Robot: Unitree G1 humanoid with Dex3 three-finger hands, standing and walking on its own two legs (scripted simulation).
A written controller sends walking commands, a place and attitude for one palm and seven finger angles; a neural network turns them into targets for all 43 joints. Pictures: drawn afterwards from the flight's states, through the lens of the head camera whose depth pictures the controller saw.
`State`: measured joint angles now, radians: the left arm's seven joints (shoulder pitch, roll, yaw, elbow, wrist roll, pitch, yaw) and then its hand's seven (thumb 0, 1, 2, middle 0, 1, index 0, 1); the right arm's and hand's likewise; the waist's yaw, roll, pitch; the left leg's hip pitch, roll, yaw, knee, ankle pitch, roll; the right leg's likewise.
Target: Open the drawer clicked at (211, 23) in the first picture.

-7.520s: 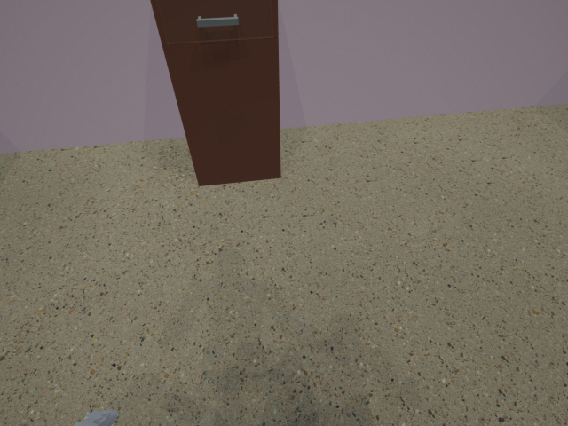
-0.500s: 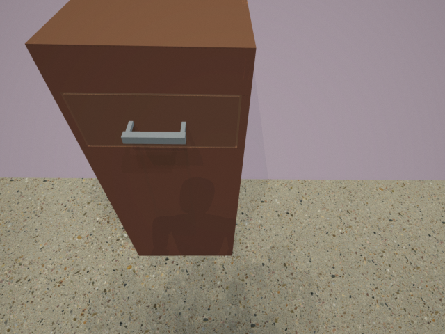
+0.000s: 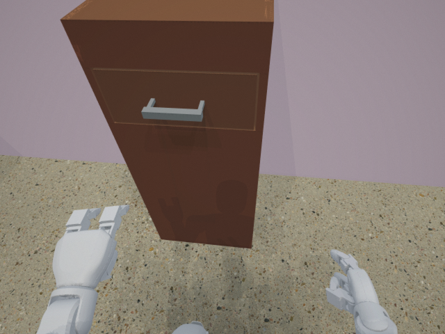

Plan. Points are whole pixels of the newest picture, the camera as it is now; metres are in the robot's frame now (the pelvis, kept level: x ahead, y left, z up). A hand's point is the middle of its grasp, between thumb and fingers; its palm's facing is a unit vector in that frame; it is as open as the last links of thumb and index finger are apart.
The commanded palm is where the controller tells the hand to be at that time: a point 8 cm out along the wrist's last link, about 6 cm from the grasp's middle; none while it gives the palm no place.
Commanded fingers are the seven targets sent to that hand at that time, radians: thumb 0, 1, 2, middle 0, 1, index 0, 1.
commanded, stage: raise the hand with hooked fingers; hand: left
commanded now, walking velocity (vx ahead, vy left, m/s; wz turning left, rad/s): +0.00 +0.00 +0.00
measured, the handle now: (174, 108) +0.58 +0.21 +0.08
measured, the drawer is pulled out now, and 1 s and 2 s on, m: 0.00 0.00 0.00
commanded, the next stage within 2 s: move the hooked fingers above the handle in 1.32 s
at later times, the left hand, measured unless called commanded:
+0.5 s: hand (100, 194) +0.29 +0.26 +0.11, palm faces +0.10 -0.09 -0.99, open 12.4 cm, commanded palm +0.27 +0.26 +0.18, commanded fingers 0.00 -0.38 0.35 -0.29 -1.12 -0.29 -1.12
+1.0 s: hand (80, 135) +0.34 +0.28 +0.20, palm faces +0.11 -0.06 -0.99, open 13.8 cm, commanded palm +0.30 +0.28 +0.25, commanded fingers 0.00 -0.50 0.30 -0.30 -1.20 -0.30 -1.20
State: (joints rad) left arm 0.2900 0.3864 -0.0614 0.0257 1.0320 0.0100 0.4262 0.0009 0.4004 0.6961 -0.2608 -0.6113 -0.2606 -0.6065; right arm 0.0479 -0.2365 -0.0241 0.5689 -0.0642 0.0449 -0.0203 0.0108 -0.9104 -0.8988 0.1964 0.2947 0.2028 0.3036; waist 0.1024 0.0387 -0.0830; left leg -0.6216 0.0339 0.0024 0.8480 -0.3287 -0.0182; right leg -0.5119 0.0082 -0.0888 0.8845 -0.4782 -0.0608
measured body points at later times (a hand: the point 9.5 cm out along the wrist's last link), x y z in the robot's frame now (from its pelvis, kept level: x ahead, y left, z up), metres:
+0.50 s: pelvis +0.03 +0.02 +0.03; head +0.04 -0.02 +0.48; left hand +0.28 +0.26 +0.16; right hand +0.22 -0.22 -0.08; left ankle +0.06 +0.14 -0.69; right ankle -0.01 -0.08 -0.69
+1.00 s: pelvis +0.02 +0.04 +0.04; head +0.02 +0.00 +0.49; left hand +0.33 +0.28 +0.25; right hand +0.23 -0.17 -0.06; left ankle +0.06 +0.14 -0.69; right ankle -0.01 -0.08 -0.69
